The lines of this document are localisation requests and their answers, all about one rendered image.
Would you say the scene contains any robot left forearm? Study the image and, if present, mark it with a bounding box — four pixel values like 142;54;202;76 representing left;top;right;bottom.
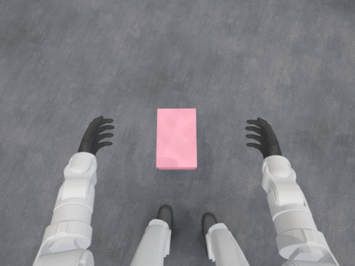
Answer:
32;152;97;266

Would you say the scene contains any left robot hand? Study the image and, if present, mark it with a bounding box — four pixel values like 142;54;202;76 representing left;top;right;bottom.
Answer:
78;116;114;156

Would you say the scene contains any right robot hand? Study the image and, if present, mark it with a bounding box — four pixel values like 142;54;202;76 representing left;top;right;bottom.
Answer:
245;117;282;159

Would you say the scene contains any carton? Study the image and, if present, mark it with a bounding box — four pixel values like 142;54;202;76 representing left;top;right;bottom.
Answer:
156;109;197;170

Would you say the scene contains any robot left upper arm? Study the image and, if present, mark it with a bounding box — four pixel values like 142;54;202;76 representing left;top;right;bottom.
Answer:
34;248;94;266

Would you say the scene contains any robot right foot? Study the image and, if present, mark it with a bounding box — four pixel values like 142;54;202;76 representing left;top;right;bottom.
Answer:
201;212;217;260

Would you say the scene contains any robot right forearm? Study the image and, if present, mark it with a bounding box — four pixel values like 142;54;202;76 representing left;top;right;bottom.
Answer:
262;155;339;266

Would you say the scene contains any robot right thigh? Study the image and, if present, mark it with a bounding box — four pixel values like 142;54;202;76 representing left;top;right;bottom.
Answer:
206;229;250;266

